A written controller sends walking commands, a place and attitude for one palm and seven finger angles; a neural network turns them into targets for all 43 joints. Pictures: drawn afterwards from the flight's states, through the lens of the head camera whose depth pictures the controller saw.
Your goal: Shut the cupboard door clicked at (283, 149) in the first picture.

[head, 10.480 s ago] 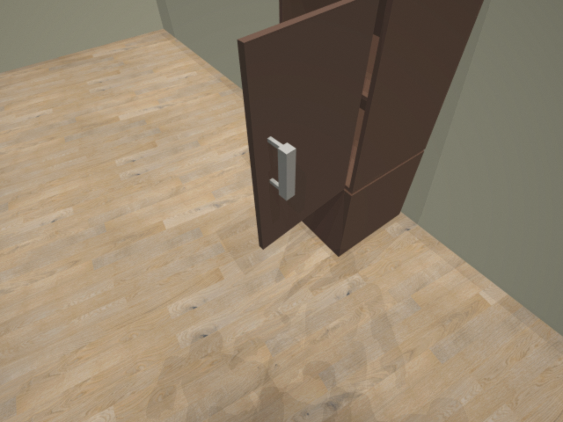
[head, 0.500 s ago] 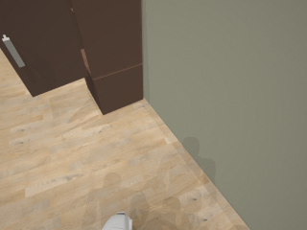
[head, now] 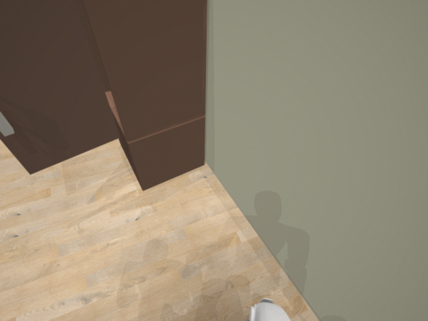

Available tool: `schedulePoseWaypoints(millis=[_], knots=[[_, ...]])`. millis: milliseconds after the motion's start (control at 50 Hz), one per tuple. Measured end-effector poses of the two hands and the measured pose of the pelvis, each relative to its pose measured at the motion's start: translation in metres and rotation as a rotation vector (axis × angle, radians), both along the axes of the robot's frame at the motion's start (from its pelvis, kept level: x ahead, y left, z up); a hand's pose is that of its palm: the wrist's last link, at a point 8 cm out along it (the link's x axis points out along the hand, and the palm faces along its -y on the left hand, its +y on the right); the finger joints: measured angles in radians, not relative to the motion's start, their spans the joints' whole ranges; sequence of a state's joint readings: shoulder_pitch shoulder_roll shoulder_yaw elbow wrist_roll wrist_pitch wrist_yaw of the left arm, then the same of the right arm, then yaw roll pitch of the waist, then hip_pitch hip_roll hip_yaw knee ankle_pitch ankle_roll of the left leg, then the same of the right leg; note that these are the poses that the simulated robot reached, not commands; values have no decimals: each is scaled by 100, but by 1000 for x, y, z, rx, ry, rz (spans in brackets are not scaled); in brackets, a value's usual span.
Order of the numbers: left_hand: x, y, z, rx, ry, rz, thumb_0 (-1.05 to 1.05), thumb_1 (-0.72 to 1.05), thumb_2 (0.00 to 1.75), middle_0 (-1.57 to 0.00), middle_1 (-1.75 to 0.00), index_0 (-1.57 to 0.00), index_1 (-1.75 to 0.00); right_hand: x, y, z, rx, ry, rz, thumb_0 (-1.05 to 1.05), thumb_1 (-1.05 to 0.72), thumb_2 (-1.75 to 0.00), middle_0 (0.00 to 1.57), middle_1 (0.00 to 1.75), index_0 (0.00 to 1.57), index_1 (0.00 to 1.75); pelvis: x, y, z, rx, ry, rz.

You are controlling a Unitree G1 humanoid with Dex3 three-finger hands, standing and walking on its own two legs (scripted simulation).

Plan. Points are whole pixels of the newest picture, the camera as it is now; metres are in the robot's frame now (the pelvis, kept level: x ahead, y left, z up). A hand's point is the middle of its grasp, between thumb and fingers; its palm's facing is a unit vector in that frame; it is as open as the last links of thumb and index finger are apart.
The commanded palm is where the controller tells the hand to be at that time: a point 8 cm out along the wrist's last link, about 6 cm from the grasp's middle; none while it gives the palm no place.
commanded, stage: turn to face it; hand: left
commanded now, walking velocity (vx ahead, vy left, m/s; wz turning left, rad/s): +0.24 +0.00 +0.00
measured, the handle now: out of the picture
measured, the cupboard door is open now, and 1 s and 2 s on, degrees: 96 96 96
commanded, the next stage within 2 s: take the last steps up to it in 1.18 s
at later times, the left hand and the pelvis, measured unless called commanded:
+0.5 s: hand (143, 289) +0.22 +0.17 -0.18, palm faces +0.23 -0.96 -0.16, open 7.2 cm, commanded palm none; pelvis +0.15 -0.03 -0.01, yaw +12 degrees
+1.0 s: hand (130, 296) +0.20 +0.19 -0.17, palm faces +0.44 -0.85 -0.29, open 7.4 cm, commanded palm none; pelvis +0.20 -0.04 -0.02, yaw +26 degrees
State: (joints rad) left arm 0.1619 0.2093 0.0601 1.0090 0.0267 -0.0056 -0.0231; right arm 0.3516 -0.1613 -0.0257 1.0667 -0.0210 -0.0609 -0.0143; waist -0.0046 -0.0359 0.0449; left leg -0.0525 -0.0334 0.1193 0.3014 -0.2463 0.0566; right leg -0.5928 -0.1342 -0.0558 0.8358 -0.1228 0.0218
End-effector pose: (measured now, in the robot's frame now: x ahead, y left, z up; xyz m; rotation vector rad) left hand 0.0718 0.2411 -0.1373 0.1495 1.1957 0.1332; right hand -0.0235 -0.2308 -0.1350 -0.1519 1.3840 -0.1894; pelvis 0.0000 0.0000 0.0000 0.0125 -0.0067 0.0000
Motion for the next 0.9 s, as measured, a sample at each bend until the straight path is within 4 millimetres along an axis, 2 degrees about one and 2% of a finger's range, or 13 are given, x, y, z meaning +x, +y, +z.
schedulePoseWaypoints(millis=[60, 140, 180, 220, 280, 340, 420, 500, 580, 640, 720, 820, 900], knots=[[61, -9, 4, 25, -46, -62, 0, 92, 90, -20, -29, -20, -30, -6, -4, -5, 19, 75, -50, 0, -92, -90, 20, 30, 20, 30, 29, -11, -4, 8, 2, -12], [138, -31, 1, 49, -131, -122, 0, 92, 90, -20, -29, -20, -30, -5, -13, -19, 48, 183, -100, 0, -91, -90, 20, 30, 20, 30, 71, -32, -19, 20, -1, -1], [161, -44, 1, 47, -175, -120, 0, 91, 90, -20, -29, -20, -30, 4, -19, -24, 57, 226, -103, 0, -91, -90, 20, 30, 20, 30, 84, -38, -22, 5, -8, 20], [170, -54, 3, 33, -194, -101, 0, 91, 90, -20, -29, -20, -30, 25, -26, -23, 54, 233, -85, 0, -91, -90, 20, 30, 20, 30, 94, -42, -20, -2, -16, 46], [167, -65, 3, 4, -177, -47, 0, 91, 90, -20, -29, -20, -30, 72, -38, -20, 39, 185, -40, 0, -91, -90, 20, 30, 20, 30, 108, -45, -13, -6, -16, 81], [152, -70, -2, -29, -130, 14, 0, 91, 90, -20, -29, -20, -30, 130, -45, -13, 19, 93, 18, 0, -91, -90, 20, 30, 20, 30, 120, -45, -8, -7, -8, 115], [143, -50, -5, -21, -131, 126, -4, 94, 90, -21, -30, -21, -30, 209, -44, -3, -11, -33, 122, 0, -91, -90, 20, 30, 20, 30, 134, -40, -7, -16, 0, 167], [122, -23, -20, -17, -81, 199, -3, 93, 90, -21, -30, -21, -30, 282, -29, 6, -46, -156, 233, 0, -91, -90, 20, 30, 19, 30, 147, -25, -13, -25, -2, 212], [97, 8, -39, -2, 4, 266, -2, 92, 90, -20, -30, -21, -30, 339, -9, 8, -80, -271, 327, 0, -91, -90, 20, 30, 20, 30, 157, -8, -29, -40, 14, 254], [84, 24, -35, 24, 49, 312, -1, 92, 90, -20, -29, -20, -30, 361, 3, 15, -90, -287, 382, 0, -90, -90, 20, 30, 20, 30, 162, -4, -24, -39, 27, 284], [75, 34, -19, 49, 59, 359, 0, 91, 90, -20, -29, -20, -30, 377, 16, 19, -77, -264, 440, 0, -90, -90, 20, 30, 20, 30, 170, -2, -13, -42, 36, 317], [73, 30, -6, 73, 66, 398, 0, 91, 90, -20, -29, -20, -30, 385, 22, 14, -36, -223, 476, 0, -90, -90, 20, 30, 20, 30, 181, -7, -7, -41, 34, 360], [81, 17, -1, 83, 60, 418, 0, 91, 90, -20, -29, -20, -30, 388, 16, 3, -5, -179, 489, 0, -90, -90, 20, 30, 20, 30, 190, -19, -8, -33, 31, 399]])
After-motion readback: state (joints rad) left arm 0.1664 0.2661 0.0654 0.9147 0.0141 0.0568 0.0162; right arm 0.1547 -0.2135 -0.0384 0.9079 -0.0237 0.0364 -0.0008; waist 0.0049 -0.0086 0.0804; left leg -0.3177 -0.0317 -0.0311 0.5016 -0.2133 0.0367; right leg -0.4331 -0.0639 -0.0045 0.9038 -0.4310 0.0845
